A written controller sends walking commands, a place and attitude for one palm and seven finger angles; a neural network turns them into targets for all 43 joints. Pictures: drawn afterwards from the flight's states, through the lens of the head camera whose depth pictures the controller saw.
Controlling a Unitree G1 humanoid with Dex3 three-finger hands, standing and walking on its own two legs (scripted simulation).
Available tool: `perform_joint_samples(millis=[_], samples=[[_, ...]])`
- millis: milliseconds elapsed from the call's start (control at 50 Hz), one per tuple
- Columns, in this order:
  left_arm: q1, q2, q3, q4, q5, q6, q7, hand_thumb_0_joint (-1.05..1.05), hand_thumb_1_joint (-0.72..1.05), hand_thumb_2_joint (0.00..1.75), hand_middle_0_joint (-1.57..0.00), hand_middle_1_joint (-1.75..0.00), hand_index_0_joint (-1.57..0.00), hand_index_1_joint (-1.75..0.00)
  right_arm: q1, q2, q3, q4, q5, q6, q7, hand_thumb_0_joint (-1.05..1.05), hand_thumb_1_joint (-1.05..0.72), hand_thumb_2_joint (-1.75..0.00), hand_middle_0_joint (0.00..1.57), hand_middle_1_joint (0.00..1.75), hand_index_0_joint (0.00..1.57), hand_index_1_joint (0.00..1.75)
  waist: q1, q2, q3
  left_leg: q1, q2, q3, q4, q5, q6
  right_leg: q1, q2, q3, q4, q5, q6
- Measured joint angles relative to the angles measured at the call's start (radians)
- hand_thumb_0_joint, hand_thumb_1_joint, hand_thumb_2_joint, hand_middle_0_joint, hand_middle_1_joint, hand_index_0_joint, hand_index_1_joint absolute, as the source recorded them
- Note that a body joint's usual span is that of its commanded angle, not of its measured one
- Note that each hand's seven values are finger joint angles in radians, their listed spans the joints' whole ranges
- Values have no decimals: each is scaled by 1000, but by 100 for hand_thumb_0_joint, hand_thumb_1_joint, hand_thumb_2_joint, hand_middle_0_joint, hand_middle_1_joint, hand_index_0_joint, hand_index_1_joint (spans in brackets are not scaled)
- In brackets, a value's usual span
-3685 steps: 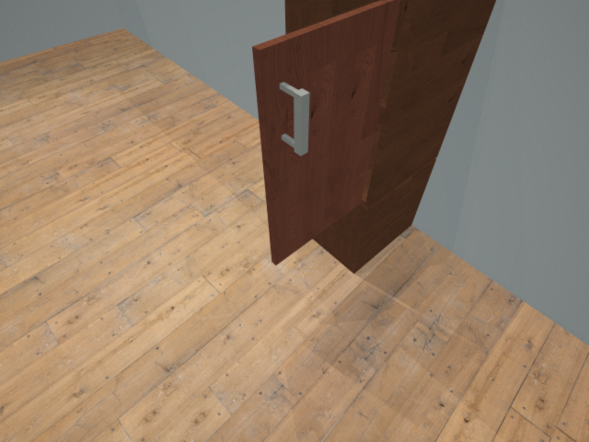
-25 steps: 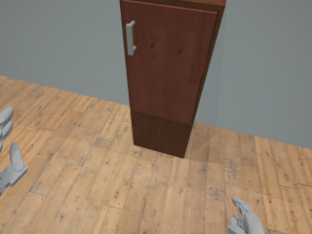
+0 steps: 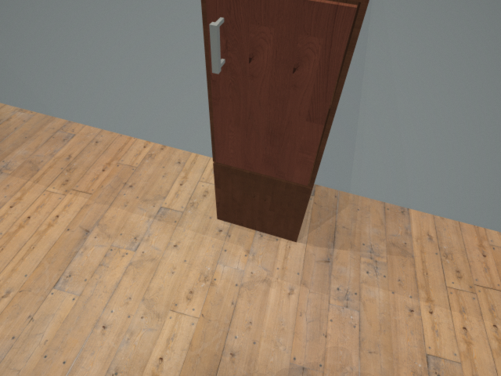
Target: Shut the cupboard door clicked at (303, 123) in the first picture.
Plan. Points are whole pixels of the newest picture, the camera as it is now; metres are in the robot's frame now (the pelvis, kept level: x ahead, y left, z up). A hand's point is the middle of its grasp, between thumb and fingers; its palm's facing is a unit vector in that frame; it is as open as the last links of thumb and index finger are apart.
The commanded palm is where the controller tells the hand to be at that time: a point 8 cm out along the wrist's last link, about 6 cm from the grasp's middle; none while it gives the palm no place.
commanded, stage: let the arm hang, fingers relaxed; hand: left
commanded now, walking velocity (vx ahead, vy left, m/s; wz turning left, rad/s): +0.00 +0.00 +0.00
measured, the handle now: (218, 45) +0.85 +0.14 +0.12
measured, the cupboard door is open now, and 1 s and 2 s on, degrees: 0 0 0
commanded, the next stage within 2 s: look to check the result in 0.58 s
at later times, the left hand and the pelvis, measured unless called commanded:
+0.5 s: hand out of the picture -0.02 +0.16 -0.18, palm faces +0.03 -0.99 -0.15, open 7.4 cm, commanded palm none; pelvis -0.01 +0.01 +0.00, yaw -1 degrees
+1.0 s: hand out of the picture -0.01 +0.19 -0.17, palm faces +0.01 -0.97 -0.23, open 7.4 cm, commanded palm none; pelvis +0.01 +0.00 +0.00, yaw -1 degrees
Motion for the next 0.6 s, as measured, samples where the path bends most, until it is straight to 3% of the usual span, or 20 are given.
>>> perform_joint_samples(millis=[300, 600], samples=[[-21, -55, 5, 7, 7, -21, 16, 0, 91, 90, -20, -30, -20, -30, -9, 56, -8, 13, -1, -16, -1, 0, -91, -90, 20, 30, 20, 30, -8, 26, -54, 1, -15, 19, -12, 12, 13, -23, -17, 18, 31, -6, 11], [-54, -54, 9, -18, 10, -28, 11, 0, 90, 90, -20, -30, -20, -30, -22, 26, -20, -1, -1, -24, -3, 0, -91, -90, 20, 30, 20, 30, -12, 13, -54, 0, -16, 20, -26, 20, 11, -27, -17, 19, 23, -1, 12]])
